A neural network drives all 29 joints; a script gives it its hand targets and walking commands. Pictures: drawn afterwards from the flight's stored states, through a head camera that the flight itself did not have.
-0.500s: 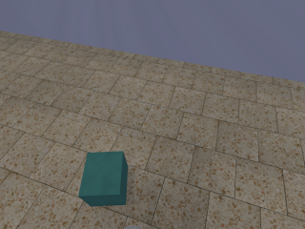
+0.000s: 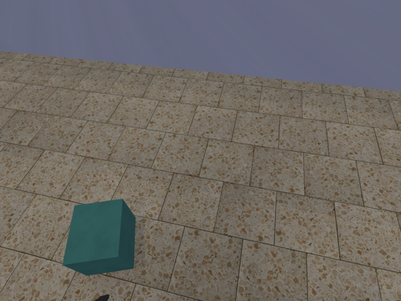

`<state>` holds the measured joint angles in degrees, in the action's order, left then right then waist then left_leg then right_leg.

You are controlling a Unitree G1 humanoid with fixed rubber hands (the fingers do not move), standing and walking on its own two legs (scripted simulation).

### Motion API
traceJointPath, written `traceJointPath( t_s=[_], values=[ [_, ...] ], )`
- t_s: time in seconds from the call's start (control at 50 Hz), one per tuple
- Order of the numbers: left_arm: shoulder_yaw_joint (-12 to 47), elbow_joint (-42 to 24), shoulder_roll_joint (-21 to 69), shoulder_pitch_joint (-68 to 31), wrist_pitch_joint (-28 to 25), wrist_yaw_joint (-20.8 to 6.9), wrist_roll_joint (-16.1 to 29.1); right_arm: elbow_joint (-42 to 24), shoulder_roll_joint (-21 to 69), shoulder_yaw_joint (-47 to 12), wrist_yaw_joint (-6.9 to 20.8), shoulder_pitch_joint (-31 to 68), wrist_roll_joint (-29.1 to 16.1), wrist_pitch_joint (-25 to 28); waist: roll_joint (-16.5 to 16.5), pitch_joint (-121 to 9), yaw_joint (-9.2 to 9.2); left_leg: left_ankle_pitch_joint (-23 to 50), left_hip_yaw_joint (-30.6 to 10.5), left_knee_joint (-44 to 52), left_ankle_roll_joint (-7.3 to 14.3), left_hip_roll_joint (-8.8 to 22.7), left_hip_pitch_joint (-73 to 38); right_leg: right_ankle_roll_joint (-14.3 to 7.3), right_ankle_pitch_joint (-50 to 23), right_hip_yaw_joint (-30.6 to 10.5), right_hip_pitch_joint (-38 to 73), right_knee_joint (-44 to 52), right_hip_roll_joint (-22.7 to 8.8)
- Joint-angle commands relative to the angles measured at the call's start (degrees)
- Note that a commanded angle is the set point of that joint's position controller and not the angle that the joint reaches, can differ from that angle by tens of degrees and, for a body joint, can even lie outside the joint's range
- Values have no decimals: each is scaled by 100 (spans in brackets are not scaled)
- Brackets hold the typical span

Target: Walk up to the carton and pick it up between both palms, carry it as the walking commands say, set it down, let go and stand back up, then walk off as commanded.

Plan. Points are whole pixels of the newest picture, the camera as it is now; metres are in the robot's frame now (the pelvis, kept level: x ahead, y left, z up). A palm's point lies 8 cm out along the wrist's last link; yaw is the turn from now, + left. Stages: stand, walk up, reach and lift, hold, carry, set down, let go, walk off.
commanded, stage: walk off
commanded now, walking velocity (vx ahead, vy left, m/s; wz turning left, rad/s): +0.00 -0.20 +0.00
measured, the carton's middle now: (104, 237) +0.45 +0.49 -0.65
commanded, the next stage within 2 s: stand in 1.52 s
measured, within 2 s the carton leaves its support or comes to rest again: neither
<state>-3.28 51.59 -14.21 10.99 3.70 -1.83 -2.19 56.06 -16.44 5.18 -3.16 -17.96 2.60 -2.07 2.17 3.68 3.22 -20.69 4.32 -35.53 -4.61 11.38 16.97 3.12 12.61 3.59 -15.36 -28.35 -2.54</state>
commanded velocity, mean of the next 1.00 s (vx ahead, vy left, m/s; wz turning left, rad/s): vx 0.00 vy -0.20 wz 0.00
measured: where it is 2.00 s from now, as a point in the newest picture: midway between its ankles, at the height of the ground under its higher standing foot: outside the picture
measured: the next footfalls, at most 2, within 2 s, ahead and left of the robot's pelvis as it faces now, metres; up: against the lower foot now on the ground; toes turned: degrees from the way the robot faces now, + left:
left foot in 0.36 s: +0.03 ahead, +0.00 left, +0.00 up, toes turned +9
right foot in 0.76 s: +0.04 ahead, -0.34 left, +0.00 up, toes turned -5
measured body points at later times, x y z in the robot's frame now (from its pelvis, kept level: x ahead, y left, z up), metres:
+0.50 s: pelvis +0.00 -0.10 +0.02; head +0.02 -0.06 +0.46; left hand +0.03 +0.15 -0.15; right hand +0.03 -0.36 -0.11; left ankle -0.01 +0.00 -0.73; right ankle -0.02 -0.23 -0.65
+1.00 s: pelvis -0.01 -0.25 +0.01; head +0.01 -0.26 +0.46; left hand +0.06 +0.01 -0.12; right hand +0.04 -0.52 -0.14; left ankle -0.04 -0.15 -0.67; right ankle +0.00 -0.33 -0.73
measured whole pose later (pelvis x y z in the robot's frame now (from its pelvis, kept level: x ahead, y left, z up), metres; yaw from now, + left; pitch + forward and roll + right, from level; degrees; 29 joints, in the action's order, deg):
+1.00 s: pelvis -0.01 -0.25 +0.01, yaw +1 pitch +1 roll +0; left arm -1.2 51.1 -12.0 12.8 2.4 1.1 -2.4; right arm 54.9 -14.7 4.2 -3.4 -13.5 1.6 -3.5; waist 2.0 2.1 0.0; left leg -27.7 5.7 -58.5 0.3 2.4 25.2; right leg -3.3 12.8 6.7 -13.9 -25.8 0.5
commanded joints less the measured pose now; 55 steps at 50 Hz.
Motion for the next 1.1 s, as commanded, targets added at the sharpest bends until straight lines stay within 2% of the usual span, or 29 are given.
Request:
traceJointPath(
  t_s=[0.0,0.02,0.06,0.1,0.22,0.26,0.3,0.32,0.34,0.36,0.38,0.4,0.42,0.48,0.56,0.64,0.68,0.7,0.72,0.74,0.76,0.78,0.8,0.84,0.88,0.94,1.0,1.04,1.08],
  values=[
    [-258,-64,-1499,1106,-159,83,-23,-484,29,-67,-98,186,-94,-145,-2515,-716,-766,-2040,-311,-2674,430,-869,1360,-1191,-1566,-1591,593,1307,-1797],
    [-148,-97,-1073,817,-144,128,-49,-534,-251,-21,-114,356,-178,-189,-1949,-478,-619,-1713,-600,-3188,567,-922,1445,-1242,-1167,-1292,352,1336,-1538],
    [-30,-240,-746,213,-107,213,-71,-329,-411,50,-54,30,-152,-138,-1328,-306,-215,-841,-482,-3390,620,-866,1512,-1002,-1105,-764,367,1186,-1030],
    [50,-315,-535,89,-146,273,10,-139,-372,54,-28,-278,-35,-119,-1201,-479,-134,-525,-127,-3367,501,-810,1346,-1169,-1817,-624,503,1053,-927],
    [87,-62,-482,562,-126,377,-46,-338,52,-177,-98,270,-156,-109,-1158,-308,-416,-849,161,-1302,609,-876,708,-1554,-1503,-1043,562,990,-1063],
    [103,-2,-485,607,-106,361,-31,-295,103,-218,-132,163,-187,-70,-991,-351,-373,-674,177,-668,681,-910,381,-1610,-1747,-1231,552,952,-1130],
    [99,47,-540,530,-82,346,33,-168,163,-246,-161,-207,-185,-7,-710,-411,-120,168,203,517,730,-876,-423,-1426,-1553,-1103,209,761,-963],
    [89,102,-558,601,-74,353,89,-109,33,-224,-173,-492,-153,51,-413,-407,57,1056,-61,1519,692,-590,-1227,-1109,-929,-951,-348,597,-772],
    [133,14,-263,767,-106,338,116,-124,-492,-137,-176,-751,-38,109,854,-554,85,341,-1878,2335,904,997,-2117,-648,479,-511,-1347,-575,-305],
    [61,-175,-402,508,-60,327,46,-186,-1133,27,-201,-562,-55,16,1806,105,149,1843,-3026,2441,1895,2331,-1089,-322,2046,52,-2062,-1984,396],
    [-31,-190,-641,145,-13,284,-104,-121,-832,-11,-204,-630,-55,23,807,91,226,2090,-2696,2372,2079,2099,-675,-238,1767,-696,-1767,-3079,237],
    [-75,-136,-576,220,-10,221,-64,-147,-558,-68,-182,-292,-83,58,416,128,-50,1865,-2065,2307,1920,1647,-450,-162,1294,-937,-1695,-3533,285],
    [-116,-8,-543,485,-16,184,-15,-267,-470,-89,-150,170,-85,85,278,136,-292,1683,-1534,2262,1592,1260,-396,-93,913,-1046,-1656,-3637,261],
    [-155,116,-367,735,9,64,-52,-286,-302,-99,-112,203,-125,211,505,-170,-307,2820,-673,1857,1289,752,-783,178,479,-864,-1626,-3798,409],
    [-48,-79,-71,346,90,17,37,-139,-518,0,-90,-166,-48,226,950,-206,-86,3058,-386,1659,1160,616,-983,423,569,-446,-1517,-2680,211],
    [30,-322,-122,-16,112,-45,67,-92,-884,172,-20,-259,8,128,1359,-119,105,2323,-421,1728,1161,662,-544,343,831,71,-696,-1286,36],
    [-9,-319,-261,163,93,-33,60,-122,-1064,251,-13,-152,0,81,1396,-154,19,2491,-614,1652,1066,831,-447,200,784,139,-323,-646,15],
    [-36,-230,-272,435,73,-17,47,-157,-1086,261,-17,-29,-25,63,1253,-198,-156,2553,-570,1438,951,817,-335,77,373,197,67,45,16],
    [-85,-45,-330,836,37,5,17,-199,-1002,242,-17,48,-47,58,937,-339,-344,2388,-455,1006,805,672,-118,-40,50,299,710,694,163],
    [-182,107,-581,1217,-50,28,-45,-188,-719,170,17,-254,-5,70,92,-680,-440,1555,-138,186,596,291,358,-59,-256,-8,1650,1049,-111],
    [-264,3,-1229,1369,-143,-3,-32,-381,-53,13,52,-291,48,8,-1812,-780,-557,-1393,451,-1363,314,-504,1532,-387,-951,-1571,1976,1406,-1672],
    [-262,-117,-1477,1065,-167,69,-26,-483,72,-43,-68,192,-86,-124,-2544,-682,-756,-1979,-229,-2462,432,-867,1448,-1148,-1296,-1570,692,1362,-1768],
    [-145,-159,-1046,780,-158,117,-50,-516,-205,-3,-93,369,-171,-176,-1949,-469,-647,-1703,-589,-3070,564,-920,1471,-1229,-1077,-1273,402,1377,-1540],
    [-18,-285,-726,192,-128,203,-75,-332,-365,65,-37,53,-160,-125,-1317,-324,-221,-868,-537,-3314,620,-880,1499,-1002,-1102,-730,356,1209,-1048],
    [52,-365,-530,35,-163,264,14,-134,-360,75,-16,-270,-37,-101,-1204,-482,-122,-524,-150,-3329,491,-809,1326,-1158,-1783,-581,481,1070,-932],
    [85,-261,-450,251,-176,327,-14,-237,-126,-31,-30,47,-99,-115,-1167,-367,-285,-671,50,-2416,459,-788,1139,-1386,-1519,-776,521,1084,-974],
    [87,-99,-477,532,-139,367,-41,-335,62,-153,-83,281,-161,-97,-1139,-307,-422,-864,159,-1318,602,-861,698,-1558,-1488,-1032,552,1009,-1084],
    [102,-33,-479,578,-117,353,-26,-289,114,-190,-118,163,-196,-59,-987,-353,-379,-710,177,-681,676,-898,371,-1612,-1731,-1222,559,973,-1151],
    [97,21,-537,513,-91,339,40,-167,175,-218,-145,-189,-196,0,-723,-410,-137,100,219,493,734,-876,-401,-1430,-1563,-1099,243,801,-991]
  ],
)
